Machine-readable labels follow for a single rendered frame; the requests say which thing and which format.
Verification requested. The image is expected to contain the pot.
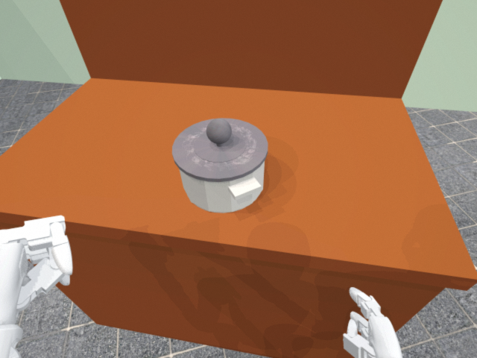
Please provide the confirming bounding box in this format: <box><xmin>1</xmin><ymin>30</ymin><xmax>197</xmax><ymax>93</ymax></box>
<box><xmin>180</xmin><ymin>161</ymin><xmax>265</xmax><ymax>213</ymax></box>

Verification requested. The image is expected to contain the knob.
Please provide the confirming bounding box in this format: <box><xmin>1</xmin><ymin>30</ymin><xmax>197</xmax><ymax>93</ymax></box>
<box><xmin>206</xmin><ymin>119</ymin><xmax>232</xmax><ymax>144</ymax></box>

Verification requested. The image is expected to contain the table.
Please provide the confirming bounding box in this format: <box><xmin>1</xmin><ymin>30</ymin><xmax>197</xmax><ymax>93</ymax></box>
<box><xmin>0</xmin><ymin>0</ymin><xmax>477</xmax><ymax>358</ymax></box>

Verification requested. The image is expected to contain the lid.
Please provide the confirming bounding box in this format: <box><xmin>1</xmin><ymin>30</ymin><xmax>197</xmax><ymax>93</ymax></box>
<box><xmin>172</xmin><ymin>118</ymin><xmax>268</xmax><ymax>182</ymax></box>

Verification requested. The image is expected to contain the robot right hand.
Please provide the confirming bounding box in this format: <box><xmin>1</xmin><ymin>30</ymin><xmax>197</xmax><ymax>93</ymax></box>
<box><xmin>343</xmin><ymin>287</ymin><xmax>402</xmax><ymax>358</ymax></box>

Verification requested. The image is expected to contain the robot left hand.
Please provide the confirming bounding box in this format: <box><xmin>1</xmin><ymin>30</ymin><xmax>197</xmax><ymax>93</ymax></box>
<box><xmin>0</xmin><ymin>216</ymin><xmax>73</xmax><ymax>325</ymax></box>

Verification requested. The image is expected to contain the left robot forearm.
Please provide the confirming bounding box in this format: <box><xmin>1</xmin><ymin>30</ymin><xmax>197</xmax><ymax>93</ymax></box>
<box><xmin>0</xmin><ymin>324</ymin><xmax>23</xmax><ymax>358</ymax></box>

